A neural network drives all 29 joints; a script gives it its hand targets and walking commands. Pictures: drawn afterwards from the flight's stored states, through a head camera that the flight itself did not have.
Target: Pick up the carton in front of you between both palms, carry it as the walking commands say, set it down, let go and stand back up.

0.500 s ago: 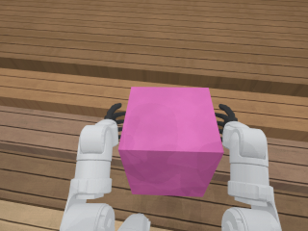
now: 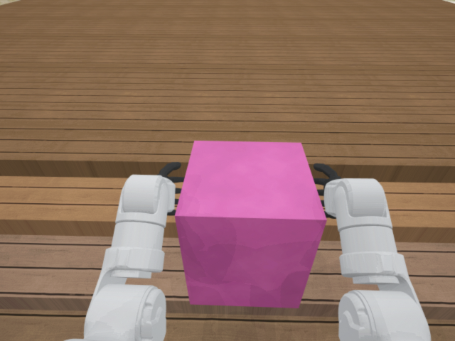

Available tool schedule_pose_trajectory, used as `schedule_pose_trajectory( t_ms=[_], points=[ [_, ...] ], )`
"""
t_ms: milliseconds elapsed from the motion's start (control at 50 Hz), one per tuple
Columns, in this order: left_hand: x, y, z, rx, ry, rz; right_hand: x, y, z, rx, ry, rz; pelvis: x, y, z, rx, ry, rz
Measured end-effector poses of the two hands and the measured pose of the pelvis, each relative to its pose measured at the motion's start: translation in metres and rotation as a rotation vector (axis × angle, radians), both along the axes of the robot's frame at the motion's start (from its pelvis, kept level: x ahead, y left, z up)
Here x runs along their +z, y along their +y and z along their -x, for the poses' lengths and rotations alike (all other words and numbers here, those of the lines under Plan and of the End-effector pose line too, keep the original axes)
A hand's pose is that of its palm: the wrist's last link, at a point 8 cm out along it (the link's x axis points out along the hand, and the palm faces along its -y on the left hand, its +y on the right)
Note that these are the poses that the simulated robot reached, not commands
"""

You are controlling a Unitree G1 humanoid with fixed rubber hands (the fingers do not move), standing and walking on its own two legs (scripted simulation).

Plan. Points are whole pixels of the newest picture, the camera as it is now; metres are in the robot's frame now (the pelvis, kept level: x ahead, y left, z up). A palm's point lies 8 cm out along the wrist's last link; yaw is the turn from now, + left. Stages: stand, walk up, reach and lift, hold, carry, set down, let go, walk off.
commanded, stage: carry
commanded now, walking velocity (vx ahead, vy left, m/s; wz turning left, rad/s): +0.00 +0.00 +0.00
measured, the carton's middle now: (245, 223) +0.34 +0.00 +0.06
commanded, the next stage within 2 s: none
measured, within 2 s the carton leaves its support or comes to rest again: neither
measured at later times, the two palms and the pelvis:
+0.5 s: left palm (161, 193) +0.35 +0.15 +0.13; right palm (328, 195) +0.35 -0.14 +0.13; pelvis +0.00 +0.01 +0.00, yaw +0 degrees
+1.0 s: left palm (156, 196) +0.34 +0.16 +0.13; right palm (325, 198) +0.34 -0.14 +0.13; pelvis +0.00 +0.01 +0.00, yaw +0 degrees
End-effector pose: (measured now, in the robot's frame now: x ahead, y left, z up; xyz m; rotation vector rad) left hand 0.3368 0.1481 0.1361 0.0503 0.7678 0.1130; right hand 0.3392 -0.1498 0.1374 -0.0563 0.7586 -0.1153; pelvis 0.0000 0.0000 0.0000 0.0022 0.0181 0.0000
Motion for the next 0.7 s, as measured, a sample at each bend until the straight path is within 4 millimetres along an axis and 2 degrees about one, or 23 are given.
schedule_pose_trajectory(
  t_ms=[380,700],
  points=[
    [-0.006,0.006,-0.010,-0.003,-0.008,0.008,-0.005,0.005,-0.008,-0.020,-0.008,-0.012,0.000,0.008,-0.002,-0.002,0.011,0.004],
    [-0.006,0.010,-0.006,-0.003,-0.010,0.008,-0.004,0.009,-0.005,-0.019,-0.010,-0.011,0.000,0.012,0.000,-0.003,0.005,0.007]
  ],
)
